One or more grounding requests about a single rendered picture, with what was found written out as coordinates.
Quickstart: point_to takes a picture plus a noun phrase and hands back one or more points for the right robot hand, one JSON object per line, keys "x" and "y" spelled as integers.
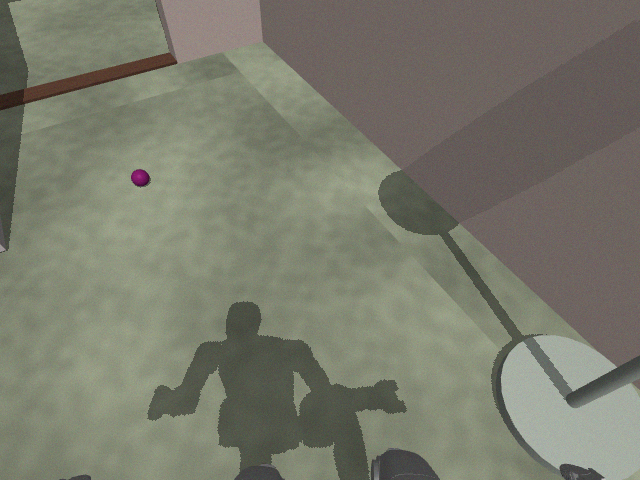
{"x": 572, "y": 472}

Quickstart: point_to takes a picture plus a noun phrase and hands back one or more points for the coat stand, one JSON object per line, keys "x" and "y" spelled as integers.
{"x": 565, "y": 403}

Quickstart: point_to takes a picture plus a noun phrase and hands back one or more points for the ball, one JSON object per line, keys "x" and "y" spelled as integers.
{"x": 140, "y": 177}

